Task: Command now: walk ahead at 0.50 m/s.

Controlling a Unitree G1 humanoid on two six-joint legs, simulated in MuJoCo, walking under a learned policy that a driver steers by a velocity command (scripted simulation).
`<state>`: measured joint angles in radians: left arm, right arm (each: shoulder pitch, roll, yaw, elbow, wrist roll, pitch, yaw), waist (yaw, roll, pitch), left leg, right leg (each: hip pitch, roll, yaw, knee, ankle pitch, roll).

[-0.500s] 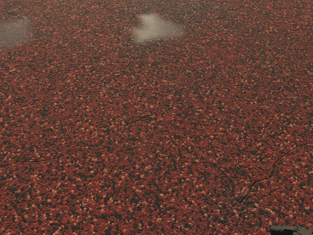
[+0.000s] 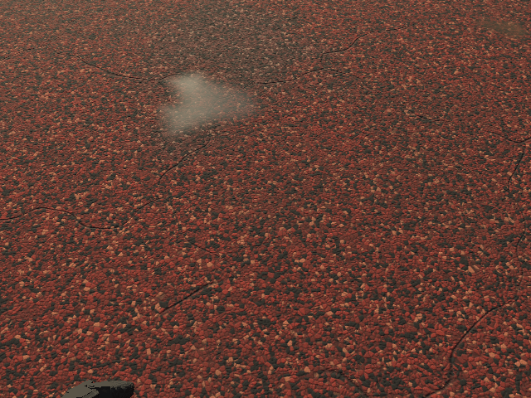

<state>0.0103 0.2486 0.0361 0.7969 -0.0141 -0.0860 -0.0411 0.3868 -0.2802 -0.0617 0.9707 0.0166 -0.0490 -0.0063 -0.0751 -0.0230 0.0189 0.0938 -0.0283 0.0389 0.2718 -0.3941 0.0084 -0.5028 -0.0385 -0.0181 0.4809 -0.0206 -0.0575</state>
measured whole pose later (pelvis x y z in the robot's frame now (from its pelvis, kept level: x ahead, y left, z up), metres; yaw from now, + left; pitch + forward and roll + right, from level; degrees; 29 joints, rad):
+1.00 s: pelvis +0.55 +0.09 +0.01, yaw +23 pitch +2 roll +1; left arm 0.04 0.27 0.04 0.80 -0.01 -0.10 -0.03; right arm 0.32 -0.28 -0.07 0.82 0.01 -0.06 -0.01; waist -0.07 -0.05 0.02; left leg 0.00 -0.10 -0.08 0.29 -0.32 0.07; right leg -0.59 -0.05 0.02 0.53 0.07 -0.01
